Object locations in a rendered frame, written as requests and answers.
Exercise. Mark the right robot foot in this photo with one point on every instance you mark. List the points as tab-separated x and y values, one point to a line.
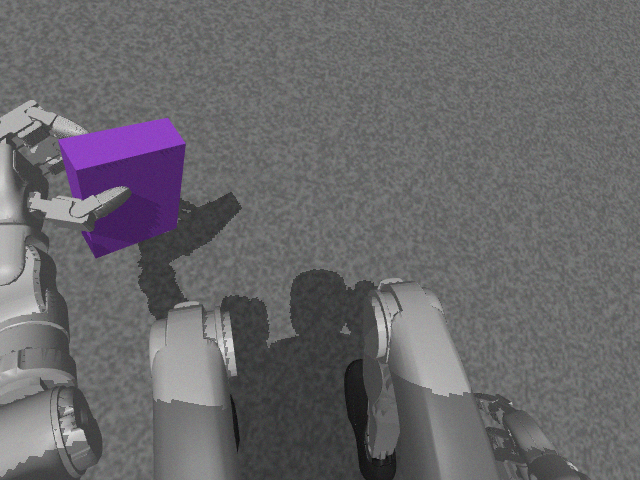
357	405

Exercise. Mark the left robot hand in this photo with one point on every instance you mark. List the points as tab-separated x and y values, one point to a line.
23	187

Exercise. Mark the right robot hand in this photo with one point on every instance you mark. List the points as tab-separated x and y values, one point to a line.
520	443

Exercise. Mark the right robot arm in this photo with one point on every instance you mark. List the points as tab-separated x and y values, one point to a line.
554	467

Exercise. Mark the carton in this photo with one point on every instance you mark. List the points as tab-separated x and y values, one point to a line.
147	158

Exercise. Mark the left robot arm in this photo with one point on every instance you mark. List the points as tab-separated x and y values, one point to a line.
47	431

